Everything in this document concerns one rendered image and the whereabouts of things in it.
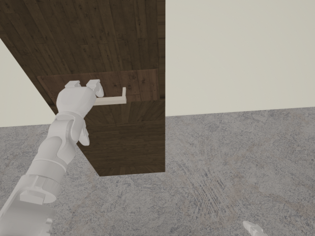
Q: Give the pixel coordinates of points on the cabinet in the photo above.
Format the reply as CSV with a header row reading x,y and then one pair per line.
x,y
57,37

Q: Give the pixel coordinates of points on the right robot hand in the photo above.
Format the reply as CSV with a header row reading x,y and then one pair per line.
x,y
254,230

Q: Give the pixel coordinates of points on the left robot hand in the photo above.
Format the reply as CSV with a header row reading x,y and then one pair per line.
x,y
77,99

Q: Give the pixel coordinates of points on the handle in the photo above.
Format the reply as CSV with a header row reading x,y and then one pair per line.
x,y
112,100

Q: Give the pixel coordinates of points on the left robot forearm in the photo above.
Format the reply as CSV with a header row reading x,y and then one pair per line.
x,y
41,183

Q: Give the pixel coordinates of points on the robot left upper arm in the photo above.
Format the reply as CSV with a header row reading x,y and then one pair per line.
x,y
27,219

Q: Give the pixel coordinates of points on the drawer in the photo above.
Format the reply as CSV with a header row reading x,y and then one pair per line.
x,y
141,85

